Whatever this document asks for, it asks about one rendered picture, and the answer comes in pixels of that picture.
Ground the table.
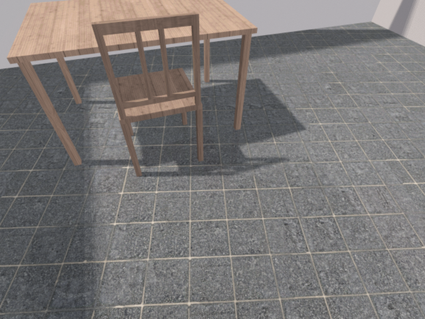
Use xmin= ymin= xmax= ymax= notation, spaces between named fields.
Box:
xmin=7 ymin=0 xmax=258 ymax=165

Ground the chair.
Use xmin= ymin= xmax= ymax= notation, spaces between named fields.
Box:
xmin=92 ymin=12 xmax=203 ymax=177

